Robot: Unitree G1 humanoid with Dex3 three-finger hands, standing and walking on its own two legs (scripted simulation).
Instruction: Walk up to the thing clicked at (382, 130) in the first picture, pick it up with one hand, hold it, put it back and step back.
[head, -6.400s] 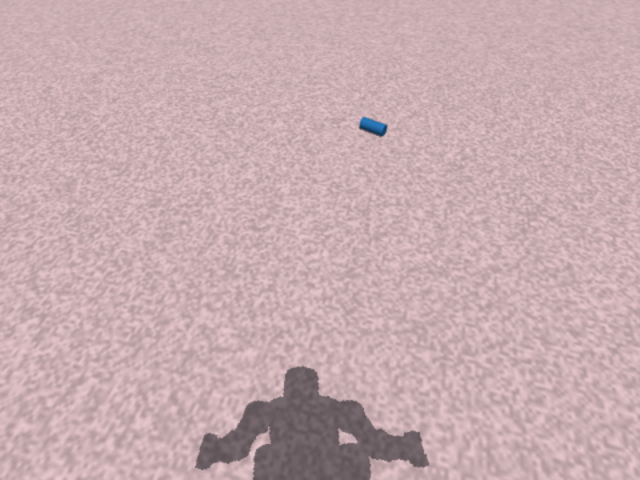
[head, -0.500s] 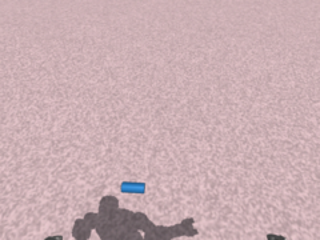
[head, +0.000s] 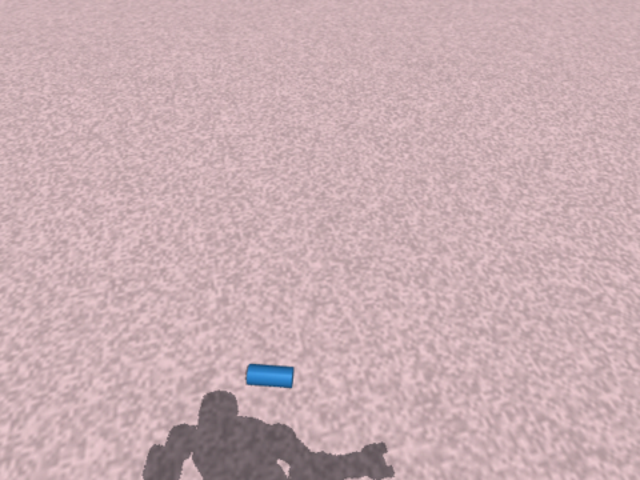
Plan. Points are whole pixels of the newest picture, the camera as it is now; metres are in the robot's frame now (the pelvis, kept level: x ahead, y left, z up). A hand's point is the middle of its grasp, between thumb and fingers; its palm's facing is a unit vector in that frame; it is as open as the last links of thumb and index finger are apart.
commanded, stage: walk up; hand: left
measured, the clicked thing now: (270, 375) +0.51 +0.15 -0.74
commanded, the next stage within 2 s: none
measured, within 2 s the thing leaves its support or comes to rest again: neither
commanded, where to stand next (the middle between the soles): +0.11 -0.02 m, yaw -1 degrees
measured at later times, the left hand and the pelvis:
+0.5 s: hand out of the picture +0.07 +0.19 -0.15, palm faces -0.03 -0.90 -0.43, open 7.3 cm; pelvis +0.03 -0.08 -0.01, yaw -1 degrees
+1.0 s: hand out of the picture +0.02 +0.31 -0.16, palm faces +0.09 -0.83 -0.54, open 7.3 cm; pelvis +0.01 -0.01 -0.04, yaw +5 degrees
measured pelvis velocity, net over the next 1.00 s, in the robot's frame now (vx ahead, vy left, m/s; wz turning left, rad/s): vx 0.01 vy -0.01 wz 0.09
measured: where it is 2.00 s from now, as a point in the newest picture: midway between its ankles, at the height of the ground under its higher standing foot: outside the picture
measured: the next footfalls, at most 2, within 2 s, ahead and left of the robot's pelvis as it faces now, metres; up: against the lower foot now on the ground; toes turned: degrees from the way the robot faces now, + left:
right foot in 0.38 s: +0.09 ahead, -0.20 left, +0.00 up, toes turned -3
left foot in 0.92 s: +0.07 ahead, +0.14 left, +0.00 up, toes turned +5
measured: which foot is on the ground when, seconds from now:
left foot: down 0.00-0.38, up 0.40-0.90, down 0.92-1.00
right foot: down 0.00-0.16, up 0.18-0.36, down 0.38-0.94, up 0.96-1.00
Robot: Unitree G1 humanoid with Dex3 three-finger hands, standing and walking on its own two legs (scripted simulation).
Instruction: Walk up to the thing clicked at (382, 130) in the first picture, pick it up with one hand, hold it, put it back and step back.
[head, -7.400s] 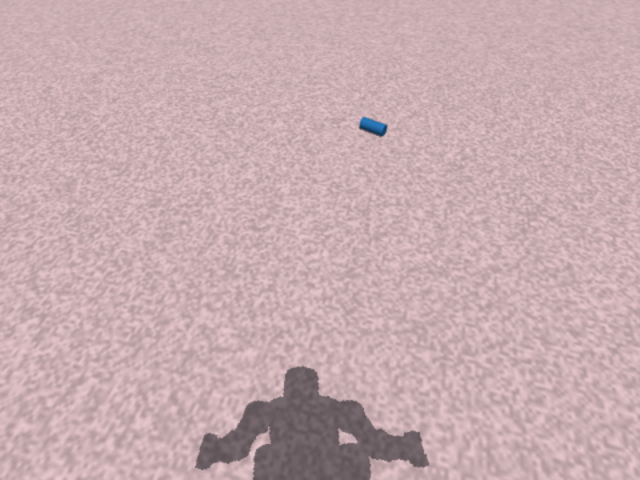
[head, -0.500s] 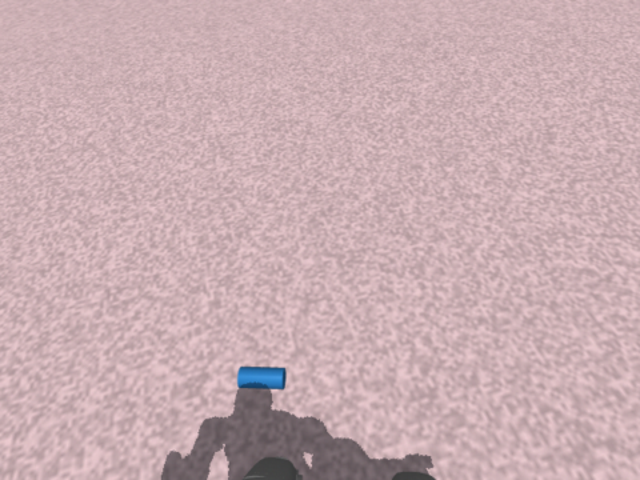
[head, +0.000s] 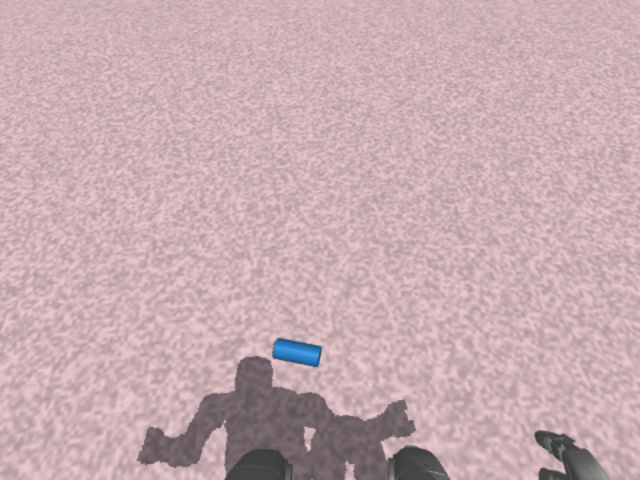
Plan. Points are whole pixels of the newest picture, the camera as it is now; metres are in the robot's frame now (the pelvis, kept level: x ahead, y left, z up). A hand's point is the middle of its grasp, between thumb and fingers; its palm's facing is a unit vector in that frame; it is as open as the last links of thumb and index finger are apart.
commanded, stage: walk up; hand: left
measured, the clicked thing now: (297, 352) +0.52 +0.12 -0.70
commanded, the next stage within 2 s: stand in 1.12 s
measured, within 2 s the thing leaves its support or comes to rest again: neither
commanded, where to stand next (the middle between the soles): +0.10 -0.02 m, yaw -7 degrees
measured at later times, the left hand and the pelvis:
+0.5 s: hand out of the picture +0.10 +0.22 -0.12, palm faces -0.15 -0.90 -0.42, open 7.3 cm; pelvis -0.01 -0.05 +0.01, yaw -6 degrees
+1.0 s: hand out of the picture +0.08 +0.27 -0.13, palm faces -0.13 -0.90 -0.40, open 7.3 cm; pelvis -0.01 +0.00 +0.02, yaw -8 degrees
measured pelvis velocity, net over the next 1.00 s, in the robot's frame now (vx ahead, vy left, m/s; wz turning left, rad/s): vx -0.01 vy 0.00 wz -0.13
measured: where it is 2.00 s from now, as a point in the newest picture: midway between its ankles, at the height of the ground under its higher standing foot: outside the picture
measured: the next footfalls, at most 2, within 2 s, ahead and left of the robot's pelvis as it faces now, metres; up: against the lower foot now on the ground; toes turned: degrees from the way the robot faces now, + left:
right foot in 0.36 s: +0.05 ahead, -0.14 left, +0.00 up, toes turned -8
left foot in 0.78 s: +0.06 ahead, +0.13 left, +0.00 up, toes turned -7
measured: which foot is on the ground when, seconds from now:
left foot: down 0.00-0.38, up 0.40-0.76, down 0.78-1.00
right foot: up 0.00-0.34, down 0.36-1.00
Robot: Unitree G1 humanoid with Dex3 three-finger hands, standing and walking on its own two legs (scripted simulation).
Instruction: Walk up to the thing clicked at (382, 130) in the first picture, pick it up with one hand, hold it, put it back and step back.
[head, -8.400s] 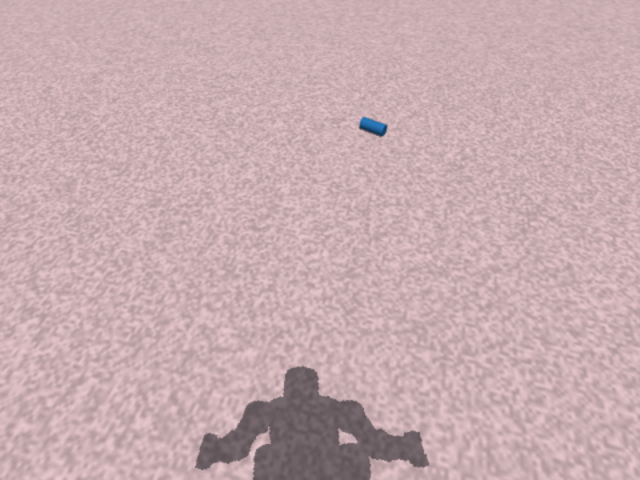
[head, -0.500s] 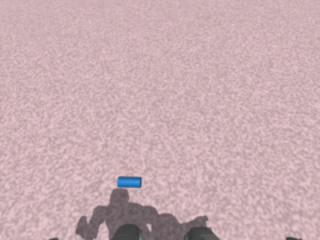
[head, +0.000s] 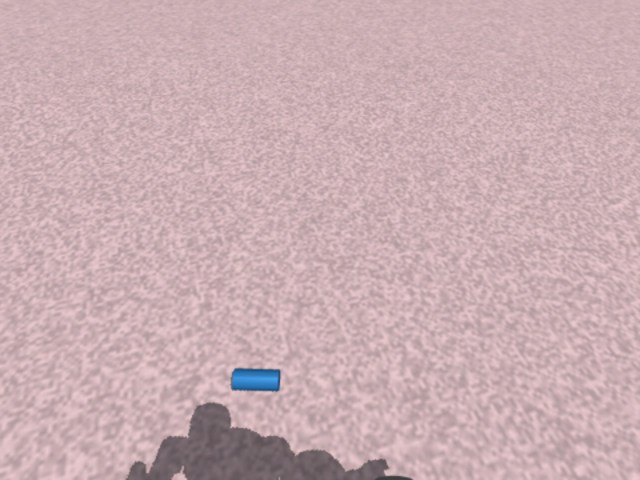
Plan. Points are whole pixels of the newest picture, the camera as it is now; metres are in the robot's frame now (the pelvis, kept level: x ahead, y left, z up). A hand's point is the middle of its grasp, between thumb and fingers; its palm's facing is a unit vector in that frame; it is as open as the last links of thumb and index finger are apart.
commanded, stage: walk up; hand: left
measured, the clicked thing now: (256, 379) +0.51 +0.19 -0.72
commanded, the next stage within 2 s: stand in 0.12 s
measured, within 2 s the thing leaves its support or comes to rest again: neither
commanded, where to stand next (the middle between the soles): +0.11 +0.00 m, yaw +1 degrees
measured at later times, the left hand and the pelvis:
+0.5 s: hand out of the picture +0.14 +0.24 -0.12, palm faces -0.02 -0.93 -0.36, open 7.3 cm; pelvis +0.02 -0.01 +0.03, yaw +1 degrees
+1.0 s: hand out of the picture +0.09 +0.25 -0.13, palm faces -0.02 -0.94 -0.34, open 7.3 cm; pelvis +0.02 -0.01 +0.03, yaw +1 degrees
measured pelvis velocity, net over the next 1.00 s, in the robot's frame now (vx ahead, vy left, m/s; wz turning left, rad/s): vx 0.02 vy -0.01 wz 0.01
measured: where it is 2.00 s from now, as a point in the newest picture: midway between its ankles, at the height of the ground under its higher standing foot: outside the picture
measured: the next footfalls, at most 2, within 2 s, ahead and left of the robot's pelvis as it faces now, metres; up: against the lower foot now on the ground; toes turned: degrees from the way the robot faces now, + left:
none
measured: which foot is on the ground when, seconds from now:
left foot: down 0.00-1.00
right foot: down 0.00-1.00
